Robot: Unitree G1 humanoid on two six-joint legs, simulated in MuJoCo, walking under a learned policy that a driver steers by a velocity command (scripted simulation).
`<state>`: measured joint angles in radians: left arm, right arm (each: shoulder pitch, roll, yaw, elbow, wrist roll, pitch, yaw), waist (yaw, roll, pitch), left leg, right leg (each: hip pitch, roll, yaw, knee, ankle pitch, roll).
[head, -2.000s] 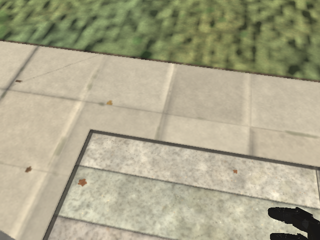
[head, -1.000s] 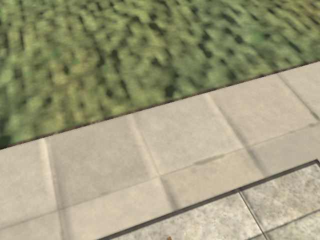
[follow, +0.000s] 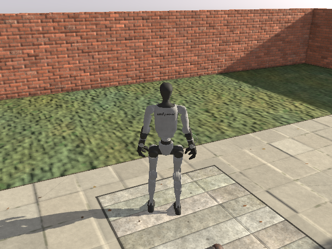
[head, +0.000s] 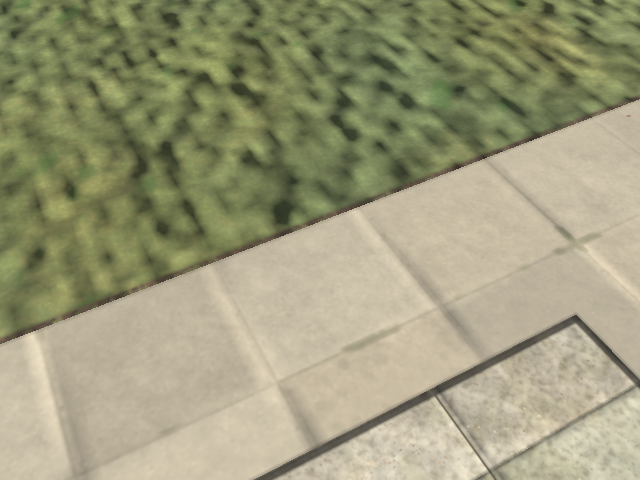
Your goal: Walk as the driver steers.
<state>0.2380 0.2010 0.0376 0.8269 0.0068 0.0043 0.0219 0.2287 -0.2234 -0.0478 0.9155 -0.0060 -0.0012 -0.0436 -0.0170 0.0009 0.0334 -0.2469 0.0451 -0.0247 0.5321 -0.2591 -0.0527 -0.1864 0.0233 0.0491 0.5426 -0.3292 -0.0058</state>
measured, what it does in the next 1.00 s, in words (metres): walks ahead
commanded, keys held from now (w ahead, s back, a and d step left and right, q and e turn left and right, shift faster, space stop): no key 0.38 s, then w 0.62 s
